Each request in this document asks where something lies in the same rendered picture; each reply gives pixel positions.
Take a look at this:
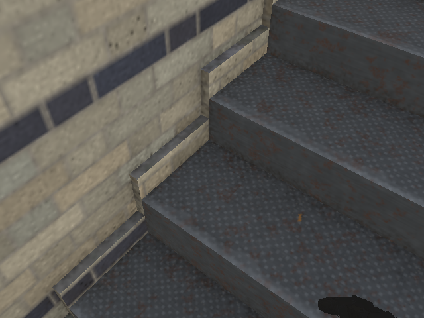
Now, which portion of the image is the right robot hand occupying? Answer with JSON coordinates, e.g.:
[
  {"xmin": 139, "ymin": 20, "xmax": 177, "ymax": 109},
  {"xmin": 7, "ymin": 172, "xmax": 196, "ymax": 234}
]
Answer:
[{"xmin": 318, "ymin": 295, "xmax": 397, "ymax": 318}]

